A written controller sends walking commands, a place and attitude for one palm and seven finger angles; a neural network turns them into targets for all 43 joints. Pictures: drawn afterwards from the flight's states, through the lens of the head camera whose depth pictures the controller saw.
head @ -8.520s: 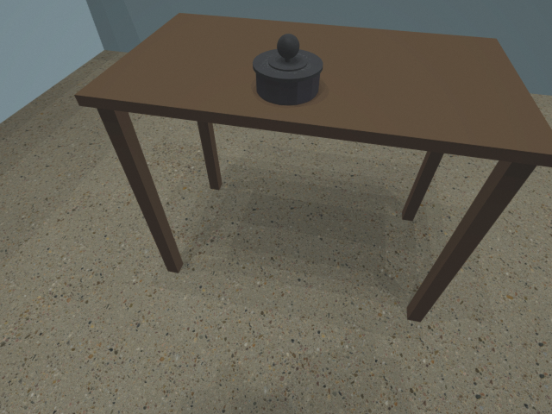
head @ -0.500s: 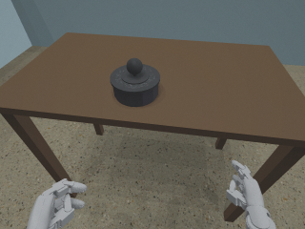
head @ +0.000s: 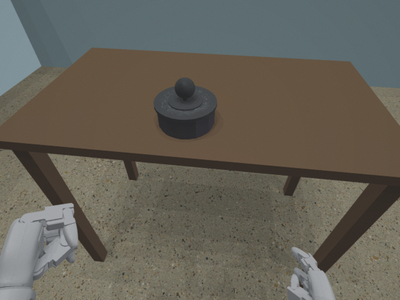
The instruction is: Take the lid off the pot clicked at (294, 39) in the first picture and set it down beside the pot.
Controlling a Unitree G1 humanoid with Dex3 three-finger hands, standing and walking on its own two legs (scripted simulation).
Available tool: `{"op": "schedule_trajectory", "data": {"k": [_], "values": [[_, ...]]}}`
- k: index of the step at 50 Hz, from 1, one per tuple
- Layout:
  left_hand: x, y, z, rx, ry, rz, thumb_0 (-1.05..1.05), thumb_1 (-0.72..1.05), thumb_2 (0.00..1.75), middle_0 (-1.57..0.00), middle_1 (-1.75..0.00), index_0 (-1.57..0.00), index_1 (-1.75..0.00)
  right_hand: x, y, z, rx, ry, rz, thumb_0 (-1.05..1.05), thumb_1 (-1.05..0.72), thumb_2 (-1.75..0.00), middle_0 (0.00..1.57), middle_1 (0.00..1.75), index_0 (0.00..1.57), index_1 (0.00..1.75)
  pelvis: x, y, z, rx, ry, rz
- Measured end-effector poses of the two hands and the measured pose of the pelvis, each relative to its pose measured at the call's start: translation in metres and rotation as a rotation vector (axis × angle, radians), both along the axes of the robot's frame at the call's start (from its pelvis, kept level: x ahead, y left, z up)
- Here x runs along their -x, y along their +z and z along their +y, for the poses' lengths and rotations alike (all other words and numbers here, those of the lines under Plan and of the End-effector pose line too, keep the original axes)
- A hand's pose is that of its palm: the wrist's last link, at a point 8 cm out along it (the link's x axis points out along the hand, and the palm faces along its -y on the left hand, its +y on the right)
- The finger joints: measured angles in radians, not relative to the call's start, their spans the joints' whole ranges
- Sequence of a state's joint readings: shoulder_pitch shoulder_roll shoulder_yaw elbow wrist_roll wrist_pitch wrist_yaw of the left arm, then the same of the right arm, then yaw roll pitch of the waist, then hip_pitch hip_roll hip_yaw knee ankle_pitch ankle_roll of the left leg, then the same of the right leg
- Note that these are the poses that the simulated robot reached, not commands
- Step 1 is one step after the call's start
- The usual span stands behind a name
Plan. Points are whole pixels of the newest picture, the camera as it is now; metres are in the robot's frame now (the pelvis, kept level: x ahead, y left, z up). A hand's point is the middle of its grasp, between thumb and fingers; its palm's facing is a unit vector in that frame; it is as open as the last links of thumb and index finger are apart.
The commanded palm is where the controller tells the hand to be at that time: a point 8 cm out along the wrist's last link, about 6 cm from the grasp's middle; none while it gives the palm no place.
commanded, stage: raise the hand higher, near the body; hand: left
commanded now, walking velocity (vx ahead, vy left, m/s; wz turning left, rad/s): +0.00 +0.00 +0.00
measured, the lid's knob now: (184, 88) +0.56 +0.12 +0.17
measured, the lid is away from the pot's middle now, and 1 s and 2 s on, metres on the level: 0.00 0.00 0.00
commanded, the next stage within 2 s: reach forward and open the fingers in 0.56 s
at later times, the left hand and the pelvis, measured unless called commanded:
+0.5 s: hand (52, 204) +0.17 +0.23 +0.20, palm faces +0.40 -0.84 -0.36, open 3.1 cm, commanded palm +0.11 +0.27 +0.21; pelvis +0.00 +0.00 +0.00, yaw +0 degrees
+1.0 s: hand (53, 172) +0.21 +0.25 +0.21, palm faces +0.40 -0.16 -0.90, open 3.0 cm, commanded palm +0.17 +0.26 +0.25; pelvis -0.01 -0.01 -0.01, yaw +1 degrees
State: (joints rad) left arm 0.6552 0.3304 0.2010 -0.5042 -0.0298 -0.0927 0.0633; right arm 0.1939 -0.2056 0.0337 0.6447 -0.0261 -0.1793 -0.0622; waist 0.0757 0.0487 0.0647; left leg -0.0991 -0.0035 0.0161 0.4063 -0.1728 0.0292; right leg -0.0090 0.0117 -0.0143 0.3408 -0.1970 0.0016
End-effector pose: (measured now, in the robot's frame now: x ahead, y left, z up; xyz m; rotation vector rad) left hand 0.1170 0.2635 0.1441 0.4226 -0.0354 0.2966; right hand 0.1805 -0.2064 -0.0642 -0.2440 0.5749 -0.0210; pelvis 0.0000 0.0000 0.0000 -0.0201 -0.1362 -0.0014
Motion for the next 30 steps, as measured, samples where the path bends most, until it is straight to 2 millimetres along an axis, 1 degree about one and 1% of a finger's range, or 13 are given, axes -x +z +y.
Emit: {"op": "schedule_trajectory", "data": {"k": [8, 14, 22, 30], "values": [[-0.004, 0.020, 0.005, -0.013, -0.016, -0.123, 0.02, 0.89, 0.90, -1.30, -1.50, -1.30, -1.50, -0.013, 0.019, 0.002, 0.029, 0.017, -0.076, 0.01, -0.90, -0.90, 0.20, 0.30, 0.21, 0.30, 0.003, 0.000, 0.005, 0.000, -0.004, -0.017], [-0.007, 0.037, 0.008, -0.034, -0.023, -0.211, 0.02, 0.89, 0.90, -1.31, -1.50, -1.30, -1.50, -0.020, 0.025, 0.009, 0.030, 0.043, -0.098, 0.01, -0.90, -0.90, 0.20, 0.30, 0.20, 0.30, 0.004, 0.001, 0.006, -0.001, -0.004, -0.023], [-0.012, 0.057, 0.009, -0.063, -0.016, -0.300, 0.02, 0.89, 0.90, -1.31, -1.50, -1.30, -1.50, -0.018, 0.017, 0.016, 0.014, 0.071, -0.058, 0.01, -0.90, -0.90, 0.20, 0.30, 0.21, 0.30, 0.004, 0.001, 0.004, -0.001, -0.003, -0.027], [-0.018, 0.077, 0.008, -0.107, -0.016, -0.370, 0.02, 0.89, 0.90, -1.31, -1.50, -1.31, -1.50, -0.010, 0.005, 0.010, 0.005, 0.056, -0.003, 0.01, -0.90, -0.90, 0.20, 0.30, 0.21, 0.30, 0.002, 0.002, 0.000, 0.000, -0.006, -0.023]]}}
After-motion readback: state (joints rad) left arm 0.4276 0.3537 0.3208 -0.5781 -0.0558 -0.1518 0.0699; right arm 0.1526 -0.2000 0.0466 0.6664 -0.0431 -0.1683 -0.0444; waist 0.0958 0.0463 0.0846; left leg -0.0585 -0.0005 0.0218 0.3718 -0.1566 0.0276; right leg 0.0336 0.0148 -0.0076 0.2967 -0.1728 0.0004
